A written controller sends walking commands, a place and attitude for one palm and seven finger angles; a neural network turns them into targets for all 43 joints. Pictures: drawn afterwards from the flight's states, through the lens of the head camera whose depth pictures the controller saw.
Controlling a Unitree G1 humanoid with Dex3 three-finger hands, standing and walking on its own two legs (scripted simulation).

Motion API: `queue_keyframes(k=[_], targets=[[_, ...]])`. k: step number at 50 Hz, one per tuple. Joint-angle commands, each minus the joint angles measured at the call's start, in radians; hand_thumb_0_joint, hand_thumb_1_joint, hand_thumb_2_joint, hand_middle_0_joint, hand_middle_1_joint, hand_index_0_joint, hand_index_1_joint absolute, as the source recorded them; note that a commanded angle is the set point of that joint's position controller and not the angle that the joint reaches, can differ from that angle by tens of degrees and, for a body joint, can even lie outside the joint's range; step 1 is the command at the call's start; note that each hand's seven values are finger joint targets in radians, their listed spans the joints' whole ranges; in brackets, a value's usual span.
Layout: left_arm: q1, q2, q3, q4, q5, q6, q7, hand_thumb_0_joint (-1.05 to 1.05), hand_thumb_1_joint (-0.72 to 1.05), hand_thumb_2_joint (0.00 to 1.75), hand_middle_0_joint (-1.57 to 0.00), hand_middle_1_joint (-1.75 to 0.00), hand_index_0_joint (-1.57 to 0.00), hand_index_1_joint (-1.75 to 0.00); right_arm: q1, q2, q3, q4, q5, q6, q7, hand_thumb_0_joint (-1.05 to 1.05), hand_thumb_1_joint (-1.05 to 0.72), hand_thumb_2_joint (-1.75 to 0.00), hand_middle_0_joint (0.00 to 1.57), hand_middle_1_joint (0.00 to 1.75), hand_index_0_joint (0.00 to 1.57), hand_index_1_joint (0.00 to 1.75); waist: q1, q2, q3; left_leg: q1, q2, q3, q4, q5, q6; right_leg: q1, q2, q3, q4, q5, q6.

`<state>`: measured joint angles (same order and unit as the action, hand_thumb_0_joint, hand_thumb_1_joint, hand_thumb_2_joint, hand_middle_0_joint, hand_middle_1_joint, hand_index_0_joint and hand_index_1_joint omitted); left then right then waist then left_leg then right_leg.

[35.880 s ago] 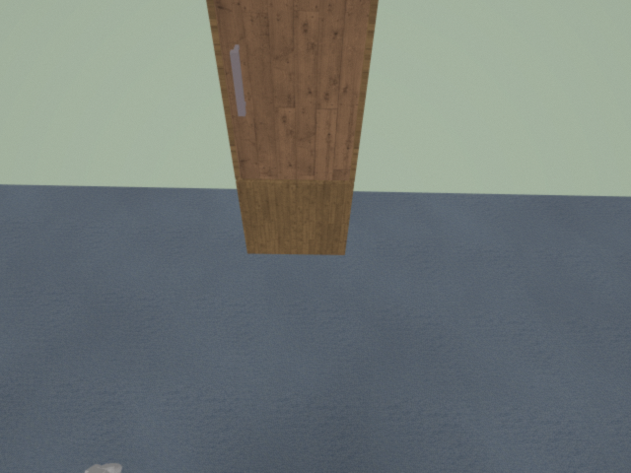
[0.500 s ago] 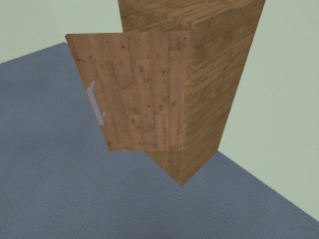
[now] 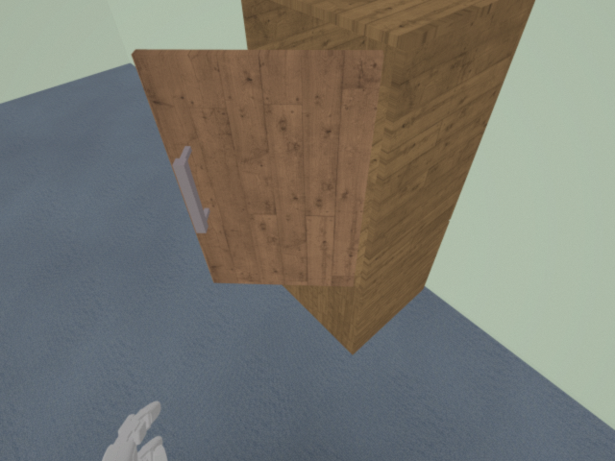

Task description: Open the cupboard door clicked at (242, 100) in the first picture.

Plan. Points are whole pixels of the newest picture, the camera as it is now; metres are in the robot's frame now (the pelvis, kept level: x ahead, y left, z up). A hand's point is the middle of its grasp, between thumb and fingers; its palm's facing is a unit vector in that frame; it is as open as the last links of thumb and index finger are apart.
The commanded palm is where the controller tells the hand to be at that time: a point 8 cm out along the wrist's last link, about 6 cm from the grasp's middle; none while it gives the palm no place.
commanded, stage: raise the hand with hooked fingers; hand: left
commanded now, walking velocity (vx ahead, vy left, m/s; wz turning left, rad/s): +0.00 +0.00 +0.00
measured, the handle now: (194, 191) +0.57 +0.24 +0.01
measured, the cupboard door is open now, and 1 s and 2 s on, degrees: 46 46 46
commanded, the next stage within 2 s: move the hooked fingers beside the handle in 1.96 s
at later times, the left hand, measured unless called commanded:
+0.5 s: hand (165, 425) +0.18 +0.19 -0.03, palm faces +0.02 -1.00 -0.07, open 9.9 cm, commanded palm +0.16 +0.26 -0.03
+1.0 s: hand (128, 382) +0.22 +0.25 -0.01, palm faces +0.02 -1.00 -0.04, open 12.9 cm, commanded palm +0.20 +0.30 +0.00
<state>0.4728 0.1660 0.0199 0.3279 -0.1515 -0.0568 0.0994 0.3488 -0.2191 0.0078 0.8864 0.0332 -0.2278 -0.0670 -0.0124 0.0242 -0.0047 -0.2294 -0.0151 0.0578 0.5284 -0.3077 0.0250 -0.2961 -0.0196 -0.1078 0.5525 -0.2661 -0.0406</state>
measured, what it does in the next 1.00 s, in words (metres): lowers itself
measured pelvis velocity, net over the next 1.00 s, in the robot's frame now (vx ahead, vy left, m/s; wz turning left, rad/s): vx -0.02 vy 0.01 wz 0.00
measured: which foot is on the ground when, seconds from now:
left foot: down 0.00-1.00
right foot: down 0.00-1.00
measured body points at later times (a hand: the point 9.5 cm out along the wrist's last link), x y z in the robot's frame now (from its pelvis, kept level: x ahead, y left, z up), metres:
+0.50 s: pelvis -0.03 -0.02 -0.09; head +0.04 +0.00 +0.36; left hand +0.17 +0.25 -0.03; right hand +0.20 -0.21 -0.16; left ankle -0.02 +0.10 -0.73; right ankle +0.02 -0.09 -0.73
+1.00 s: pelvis -0.02 +0.01 -0.06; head +0.03 +0.03 +0.39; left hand +0.21 +0.30 -0.01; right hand +0.14 -0.25 -0.12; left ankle -0.02 +0.10 -0.73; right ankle +0.02 -0.09 -0.73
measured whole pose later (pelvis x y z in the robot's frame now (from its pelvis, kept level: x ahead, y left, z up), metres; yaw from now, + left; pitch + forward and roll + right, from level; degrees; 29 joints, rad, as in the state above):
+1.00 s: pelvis -0.02 +0.01 -0.06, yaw +0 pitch +12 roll -2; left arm 0.24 0.32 0.31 0.19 -0.34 -0.39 -0.39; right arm 0.27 -0.29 0.00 0.56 0.03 -0.25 -0.06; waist -0.02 0.00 -0.10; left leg -0.73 0.02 0.03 1.03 -0.50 0.04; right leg -0.75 -0.02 -0.14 0.95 -0.41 -0.04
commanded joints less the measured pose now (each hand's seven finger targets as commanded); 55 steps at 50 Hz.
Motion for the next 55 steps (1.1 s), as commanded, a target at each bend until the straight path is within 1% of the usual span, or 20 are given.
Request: queue_keyframes(k=[1,2,4,6,7,10,12,15,16,19,21,27,31,32,36,38,40,42,49,55], targets=[[-0.016,0.023,0.083,-0.154,-0.039,-0.273,-0.104,0.00,0.71,0.82,-0.21,-0.42,-0.21,-0.42,-0.171,-0.158,-0.072,-0.293,-0.017,-0.129,0.013,0.00,-0.90,-0.90,0.20,0.30,0.20,0.30,0.010,-0.178,0.013,-0.251,-0.005,-0.081,0.083,-0.010,-0.014,-0.219,-0.001,0.027,0.027,-0.160,0.017],[0.089,-0.017,0.084,-0.128,-0.056,-0.349,-0.161,0.00,0.69,0.81,-0.22,-0.43,-0.22,-0.43,-0.183,-0.147,-0.078,-0.325,-0.026,-0.133,0.030,0.00,-0.90,-0.90,0.20,0.30,0.20,0.30,0.045,-0.231,-0.048,-0.304,-0.007,-0.069,0.144,0.013,-0.021,-0.240,0.005,0.020,0.101,-0.148,0.013],[0.186,-0.025,0.109,-0.135,-0.090,-0.510,-0.284,0.00,0.64,0.79,-0.22,-0.47,-0.22,-0.47,-0.214,-0.143,-0.099,-0.376,-0.031,-0.129,0.064,0.00,-0.90,-0.90,0.20,0.30,0.20,0.30,0.078,-0.224,-0.121,-0.429,-0.020,-0.049,0.266,0.045,-0.033,-0.257,0.006,0.041,0.234,-0.040,0.005],[0.185,0.064,0.175,-0.121,-0.092,-0.638,-0.412,0.00,0.60,0.77,-0.22,-0.50,-0.22,-0.50,-0.230,-0.158,-0.117,-0.420,-0.034,-0.116,0.094,0.00,-0.90,-0.90,0.20,0.30,0.20,0.30,0.079,-0.122,-0.161,-0.502,-0.031,-0.040,0.382,0.081,-0.039,-0.276,-0.007,0.093,0.339,0.075,-0.009],[0.187,0.109,0.222,-0.152,-0.097,-0.644,-0.440,0.00,0.57,0.76,-0.22,-0.51,-0.22,-0.51,-0.247,-0.159,-0.119,-0.453,-0.026,-0.100,0.097,0.00,-0.90,-0.90,0.20,0.30,0.20,0.30,0.098,-0.108,-0.217,-0.551,-0.036,-0.024,0.409,0.081,-0.031,-0.270,-0.013,0.114,0.367,0.082,-0.008],[0.063,0.131,0.228,-0.330,-0.142,-0.541,-0.456,0.00,0.50,0.73,-0.23,-0.55,-0.23,-0.55,-0.278,-0.157,-0.107,-0.557,-0.006,-0.055,0.075,0.00,-0.90,-0.90,0.20,0.30,0.20,0.30,0.088,-0.029,-0.283,-0.598,-0.046,-0.004,0.441,0.018,-0.015,-0.279,-0.015,0.168,0.359,-0.021,0.005],[-0.054,0.164,0.246,-0.480,-0.152,-0.505,-0.420,0.00,0.46,0.71,-0.23,-0.58,-0.23,-0.58,-0.244,-0.151,-0.106,-0.579,-0.006,-0.034,0.057,0.00,-0.90,-0.90,0.20,0.30,0.20,0.30,0.058,0.006,-0.324,-0.590,-0.028,-0.027,0.469,0.010,-0.006,-0.304,-0.008,0.191,0.351,-0.064,0.012],[-0.121,0.166,0.240,-0.653,-0.122,-0.526,-0.359,0.00,0.39,0.68,-0.24,-0.63,-0.24,-0.63,-0.175,-0.127,-0.097,-0.560,-0.011,-0.021,0.038,0.00,-0.90,-0.90,0.20,0.30,0.20,0.30,0.014,0.073,-0.371,-0.526,0.004,-0.058,0.493,0.092,0.003,-0.315,0.006,0.159,0.378,0.073,0.013],[-0.195,0.183,0.219,-0.695,-0.118,-0.536,-0.361,0.00,0.36,0.67,-0.24,-0.64,-0.24,-0.64,-0.161,-0.137,-0.084,-0.551,-0.022,-0.020,0.033,0.00,-0.90,-0.90,0.20,0.30,0.20,0.30,-0.016,0.061,-0.353,-0.529,0.012,-0.074,0.508,0.094,0.007,-0.355,0.018,0.147,0.398,0.074,0.011],[-0.197,0.169,0.188,-0.625,-0.114,-0.537,-0.394,0.00,0.29,0.64,-0.24,-0.69,-0.24,-0.69,-0.157,-0.135,-0.070,-0.503,-0.017,-0.037,0.020,0.00,-0.90,-0.90,0.20,0.30,0.20,0.30,-0.043,0.070,-0.324,-0.545,0.022,-0.087,0.516,0.053,0.008,-0.400,0.021,0.126,0.381,0.004,0.014],[-0.198,0.202,0.213,-0.521,-0.137,-0.496,-0.443,0.00,0.25,0.62,-0.25,-0.72,-0.25,-0.72,-0.168,-0.149,-0.060,-0.484,-0.009,-0.046,0.010,0.00,-0.90,-0.90,0.20,0.30,0.20,0.30,-0.041,0.046,-0.301,-0.576,0.023,-0.095,0.521,0.030,0.008,-0.390,0.026,0.130,0.370,-0.035,0.012],[-0.156,0.261,0.339,-0.410,-0.209,-0.334,-0.496,0.00,0.11,0.56,-0.26,-0.81,-0.26,-0.81,-0.192,-0.143,-0.048,-0.498,0.013,-0.046,-0.001,0.00,-0.90,-0.90,0.20,0.30,0.20,0.30,0.022,-0.025,-0.370,-0.599,0.007,-0.087,0.449,0.019,0.005,-0.233,-0.001,0.156,0.284,-0.115,0.031],[-0.156,0.279,0.385,-0.411,-0.221,-0.351,-0.454,0.00,0.01,0.52,-0.26,-0.87,-0.26,-0.87,-0.190,-0.134,-0.048,-0.491,0.004,-0.059,0.002,0.00,-0.90,-0.90,0.20,0.30,0.20,0.30,0.042,-0.059,-0.354,-0.580,0.011,-0.097,0.406,0.051,0.002,-0.205,0.002,0.137,0.282,-0.086,0.026],[-0.167,0.273,0.377,-0.430,-0.214,-0.372,-0.449,0.00,-0.01,0.51,-0.27,-0.88,-0.27,-0.88,-0.178,-0.137,-0.050,-0.485,0.003,-0.064,0.005,0.00,-0.90,-0.90,0.20,0.30,0.20,0.30,0.038,-0.023,-0.365,-0.561,0.010,-0.092,0.398,0.059,0.003,-0.215,0.001,0.133,0.285,-0.068,0.026],[-0.200,0.266,0.353,-0.358,-0.208,-0.409,-0.455,0.00,-0.10,0.47,-0.27,-0.94,-0.27,-0.94,-0.156,-0.157,-0.055,-0.474,0.004,-0.073,0.008,0.00,-0.90,-0.90,0.20,0.30,0.20,0.30,0.015,-0.042,-0.272,-0.559,0.008,-0.088,0.375,0.003,0.003,-0.281,0.006,0.117,0.266,-0.155,0.021],[-0.246,0.282,0.353,-0.348,-0.204,-0.418,-0.468,0.00,-0.15,0.45,-0.27,-0.98,-0.27,-0.98,-0.141,-0.170,-0.055,-0.473,0.007,-0.076,0.005,0.00,-0.90,-0.90,0.20,0.30,0.20,0.30,0.005,-0.004,-0.263,-0.550,0.005,-0.083,0.363,-0.044,0.004,-0.307,0.001,0.122,0.247,-0.221,0.023],[-0.262,0.307,0.373,-0.349,-0.208,-0.424,-0.476,0.00,-0.20,0.43,-0.28,-1.00,-0.28,-1.00,-0.127,-0.178,-0.057,-0.474,0.008,-0.080,0.000,0.00,-0.90,-0.90,0.20,0.30,0.20,0.30,0.009,-0.015,-0.281,-0.530,0.005,-0.084,0.351,-0.037,0.006,-0.288,0.001,0.118,0.242,-0.212,0.022],[-0.296,0.332,0.387,-0.369,-0.213,-0.426,-0.489,0.00,-0.24,0.41,-0.28,-1.03,-0.28,-1.03,-0.116,-0.184,-0.053,-0.476,0.008,-0.079,-0.001,0.00,-0.90,-0.90,0.20,0.30,0.20,0.30,0.016,0.038,-0.319,-0.485,0.007,-0.087,0.338,0.009,0.005,-0.267,0.010,0.101,0.264,-0.134,0.014],[-0.363,0.332,0.378,-0.351,-0.212,-0.393,-0.491,0.00,-0.41,0.34,-0.29,-1.14,-0.29,-1.14,-0.107,-0.195,-0.046,-0.476,0.007,-0.071,0.005,0.00,-0.90,-0.90,0.20,0.30,0.20,0.30,0.007,0.102,-0.283,-0.396,0.015,-0.108,0.293,0.073,-0.013,-0.296,0.027,0.043,0.280,-0.034,0.008],[-0.447,0.371,0.405,-0.286,-0.206,-0.340,-0.518,0.00,-0.50,0.30,-0.30,-1.20,-0.30,-1.20,-0.100,-0.202,-0.035,-0.484,0.008,-0.055,-0.001,0.00,-0.90,-0.90,0.20,0.30,0.20,0.30,0.011,0.080,-0.288,-0.364,0.021,-0.120,0.270,0.115,-0.023,-0.279,0.034,0.030,0.274,0.003,0.006]])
